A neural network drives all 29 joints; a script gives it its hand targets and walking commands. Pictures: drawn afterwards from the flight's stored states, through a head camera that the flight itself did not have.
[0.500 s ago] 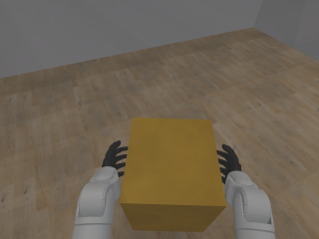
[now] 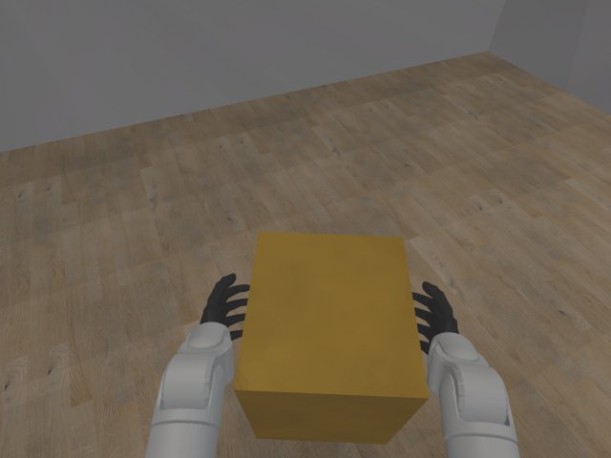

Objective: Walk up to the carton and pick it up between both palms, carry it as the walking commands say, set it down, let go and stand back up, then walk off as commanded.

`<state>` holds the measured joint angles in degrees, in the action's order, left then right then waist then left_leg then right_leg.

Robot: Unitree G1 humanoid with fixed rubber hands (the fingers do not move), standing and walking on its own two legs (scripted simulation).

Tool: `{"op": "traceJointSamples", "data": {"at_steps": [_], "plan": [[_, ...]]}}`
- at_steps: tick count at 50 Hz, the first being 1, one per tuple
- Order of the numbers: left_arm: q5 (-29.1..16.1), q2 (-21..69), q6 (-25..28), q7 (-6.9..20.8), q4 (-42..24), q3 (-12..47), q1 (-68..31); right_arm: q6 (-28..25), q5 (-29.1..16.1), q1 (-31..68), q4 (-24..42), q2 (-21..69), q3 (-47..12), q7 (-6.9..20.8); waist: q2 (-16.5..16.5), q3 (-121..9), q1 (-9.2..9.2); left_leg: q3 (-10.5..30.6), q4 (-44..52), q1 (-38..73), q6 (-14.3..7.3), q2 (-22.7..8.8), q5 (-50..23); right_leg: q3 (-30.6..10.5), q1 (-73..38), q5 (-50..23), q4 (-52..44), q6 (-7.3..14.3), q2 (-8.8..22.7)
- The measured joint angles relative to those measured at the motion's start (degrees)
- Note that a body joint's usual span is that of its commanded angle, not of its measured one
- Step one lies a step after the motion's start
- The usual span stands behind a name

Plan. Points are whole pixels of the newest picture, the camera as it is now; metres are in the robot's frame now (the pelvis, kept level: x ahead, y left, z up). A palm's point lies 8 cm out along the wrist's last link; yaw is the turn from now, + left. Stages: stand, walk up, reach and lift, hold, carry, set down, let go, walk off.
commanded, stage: carry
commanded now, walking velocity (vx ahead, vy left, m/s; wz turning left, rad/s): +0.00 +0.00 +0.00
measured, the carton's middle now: (325, 343) +0.29 +0.00 -0.04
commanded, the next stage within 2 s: none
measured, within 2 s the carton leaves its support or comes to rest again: neither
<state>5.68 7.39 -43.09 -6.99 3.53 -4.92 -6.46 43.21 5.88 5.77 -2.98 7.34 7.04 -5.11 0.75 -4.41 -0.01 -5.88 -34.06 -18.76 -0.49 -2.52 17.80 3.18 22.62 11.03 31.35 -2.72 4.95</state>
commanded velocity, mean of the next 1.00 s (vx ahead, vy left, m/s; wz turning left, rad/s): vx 0.00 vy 0.00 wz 0.00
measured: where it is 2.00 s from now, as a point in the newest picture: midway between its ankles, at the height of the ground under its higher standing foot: outside the picture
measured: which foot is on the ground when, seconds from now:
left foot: down 0.00-1.00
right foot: down 0.00-1.00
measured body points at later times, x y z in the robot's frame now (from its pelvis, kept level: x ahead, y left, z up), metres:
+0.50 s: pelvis +0.00 -0.01 +0.00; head +0.00 +0.00 +0.45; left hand +0.29 +0.14 +0.01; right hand +0.29 -0.16 +0.01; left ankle +0.00 +0.11 -0.73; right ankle +0.05 -0.15 -0.73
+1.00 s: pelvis +0.00 -0.01 +0.00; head +0.00 +0.00 +0.45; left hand +0.29 +0.13 +0.00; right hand +0.29 -0.16 +0.01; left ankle +0.00 +0.11 -0.73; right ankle +0.05 -0.15 -0.73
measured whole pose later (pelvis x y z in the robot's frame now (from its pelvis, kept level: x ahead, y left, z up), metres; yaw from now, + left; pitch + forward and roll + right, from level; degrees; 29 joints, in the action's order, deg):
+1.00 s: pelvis +0.00 -0.01 +0.00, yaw +0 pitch +2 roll +0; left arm 6.8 7.6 -36.3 -6.1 12.9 -7.3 -8.9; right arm 36.9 7.2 8.1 -11.9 7.5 9.0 -4.8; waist 1.0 -4.7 0.3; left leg -5.5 -34.0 -18.3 0.6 -3.4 18.0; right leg 4.1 22.5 12.0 32.3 -1.8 4.6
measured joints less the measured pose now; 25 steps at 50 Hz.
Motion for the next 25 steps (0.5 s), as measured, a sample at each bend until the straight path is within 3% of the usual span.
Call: {"op": "traceJointSamples", "data": {"at_steps": [25], "plan": [[0.7, 0.1, 4.1, 0.7, 5.8, -1.5, -1.6, -3.6, 1.0, 1.5, -5.3, 0.1, 1.1, 0.2, 0.0, -0.1, 0.03, 0.1, 0.2, 0.2, 0.6, -0.6, 0.0, 0.5, 0.0, 0.3, 0.3, 0.5, -0.3]]}}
